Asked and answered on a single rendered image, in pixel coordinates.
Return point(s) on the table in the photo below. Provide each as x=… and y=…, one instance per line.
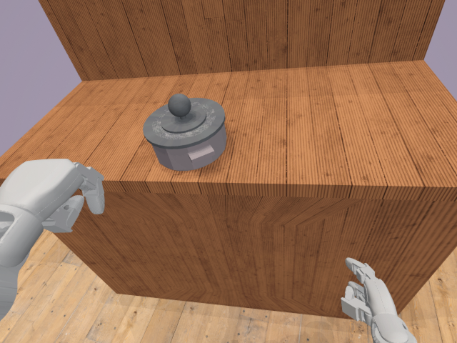
x=341, y=142

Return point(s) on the lid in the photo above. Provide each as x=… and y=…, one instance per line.
x=166, y=131

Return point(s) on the left robot hand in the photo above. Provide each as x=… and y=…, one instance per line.
x=45, y=186

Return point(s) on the robot right forearm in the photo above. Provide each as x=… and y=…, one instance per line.
x=388, y=328

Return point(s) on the right robot hand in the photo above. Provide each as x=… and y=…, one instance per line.
x=371, y=299

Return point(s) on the knob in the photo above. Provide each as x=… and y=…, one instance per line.
x=179, y=105

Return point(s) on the robot left forearm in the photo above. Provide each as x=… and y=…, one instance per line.
x=19, y=230

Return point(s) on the pot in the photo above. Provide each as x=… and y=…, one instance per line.
x=193, y=157

